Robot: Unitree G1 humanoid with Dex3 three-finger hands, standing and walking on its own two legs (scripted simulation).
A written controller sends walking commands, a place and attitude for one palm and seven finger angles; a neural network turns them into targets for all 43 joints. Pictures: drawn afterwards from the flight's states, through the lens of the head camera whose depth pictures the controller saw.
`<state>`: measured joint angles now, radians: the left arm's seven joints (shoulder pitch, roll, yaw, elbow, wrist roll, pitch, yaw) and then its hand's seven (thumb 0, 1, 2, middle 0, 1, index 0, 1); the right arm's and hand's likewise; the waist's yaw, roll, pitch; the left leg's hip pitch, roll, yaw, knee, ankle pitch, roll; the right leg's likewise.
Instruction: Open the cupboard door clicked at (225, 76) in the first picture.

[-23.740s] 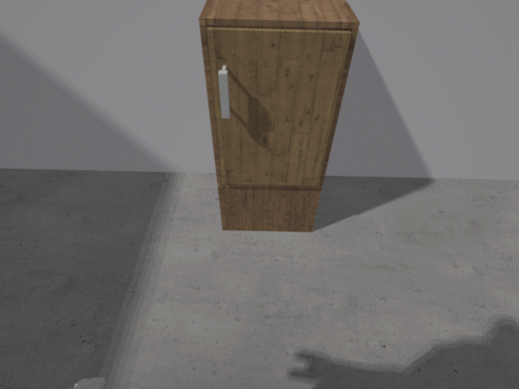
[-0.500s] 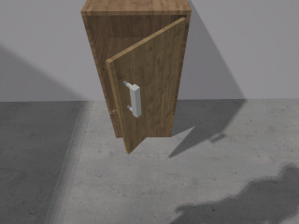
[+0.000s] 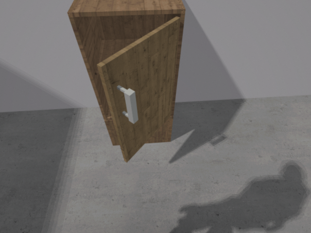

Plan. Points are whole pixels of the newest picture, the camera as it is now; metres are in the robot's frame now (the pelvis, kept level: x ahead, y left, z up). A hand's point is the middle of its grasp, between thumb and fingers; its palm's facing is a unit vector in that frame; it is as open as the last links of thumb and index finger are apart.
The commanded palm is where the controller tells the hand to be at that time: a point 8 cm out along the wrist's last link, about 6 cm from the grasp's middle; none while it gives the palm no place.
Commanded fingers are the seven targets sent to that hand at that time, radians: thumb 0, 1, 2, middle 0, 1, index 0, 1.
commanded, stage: walk to a spot facing it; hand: left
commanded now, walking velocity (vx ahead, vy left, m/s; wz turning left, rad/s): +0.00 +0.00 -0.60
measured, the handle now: (127, 104) +0.51 +0.14 -0.01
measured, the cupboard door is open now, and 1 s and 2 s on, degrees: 48 48 48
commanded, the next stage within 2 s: none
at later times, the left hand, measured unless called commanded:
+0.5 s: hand out of the picture +0.06 +0.14 -0.16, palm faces -0.17 -0.94 -0.28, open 7.4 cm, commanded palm none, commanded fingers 0.00 0.90 0.90 -0.20 -0.30 -0.20 -0.30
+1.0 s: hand (128, 219) +0.19 +0.10 -0.17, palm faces -0.48 -0.83 -0.29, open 7.4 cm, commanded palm none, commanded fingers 0.00 0.90 0.90 -0.20 -0.30 -0.20 -0.30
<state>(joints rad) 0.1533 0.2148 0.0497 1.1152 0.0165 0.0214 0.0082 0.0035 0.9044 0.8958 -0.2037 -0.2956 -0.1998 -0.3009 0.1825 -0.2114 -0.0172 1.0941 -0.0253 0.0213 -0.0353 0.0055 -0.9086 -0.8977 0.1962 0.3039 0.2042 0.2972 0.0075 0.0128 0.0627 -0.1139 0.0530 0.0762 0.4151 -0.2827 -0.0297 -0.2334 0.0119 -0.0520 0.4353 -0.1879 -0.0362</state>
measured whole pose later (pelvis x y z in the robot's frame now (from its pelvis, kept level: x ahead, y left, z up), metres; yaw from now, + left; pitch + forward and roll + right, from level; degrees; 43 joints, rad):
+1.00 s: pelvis -0.01 -0.06 -0.02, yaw -33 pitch +2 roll +0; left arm 0.20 0.29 0.10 0.86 0.03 0.03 -0.05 0.00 0.91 0.90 -0.20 -0.30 -0.20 -0.30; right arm 0.19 -0.23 -0.04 0.88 -0.03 0.04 -0.03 0.01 -0.90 -0.90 0.20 0.30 0.21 0.30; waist 0.03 0.00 0.10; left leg -0.28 0.13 0.06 0.67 -0.39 -0.08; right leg -0.35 -0.01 0.01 0.61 -0.26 0.00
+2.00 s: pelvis +0.10 -0.22 +0.00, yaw -69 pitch +1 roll -1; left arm 0.23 0.25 0.10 0.97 0.04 0.02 -0.06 0.01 0.91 0.90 -0.20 -0.30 -0.20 -0.30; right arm 0.25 -0.18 -0.02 0.91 -0.05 -0.06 -0.01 0.00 -0.91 -0.90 0.20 0.30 0.21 0.30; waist 0.01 -0.04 0.05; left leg -0.26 0.10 0.12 0.50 -0.25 -0.03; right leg -0.51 -0.03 -0.04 1.14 -0.36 -0.01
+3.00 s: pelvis +0.13 -0.68 -0.02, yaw -87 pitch +0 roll +1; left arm 0.15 0.20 0.08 0.99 0.03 -0.05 -0.04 0.00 0.91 0.90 -0.20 -0.30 -0.20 -0.30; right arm 0.39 -0.19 -0.05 1.11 -0.02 -0.01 0.01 0.01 -0.92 -0.90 0.20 0.30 0.20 0.30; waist -0.02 0.00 0.06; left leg -0.18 0.13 0.16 0.81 -0.51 -0.04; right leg -0.41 -0.05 -0.10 0.65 -0.26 -0.05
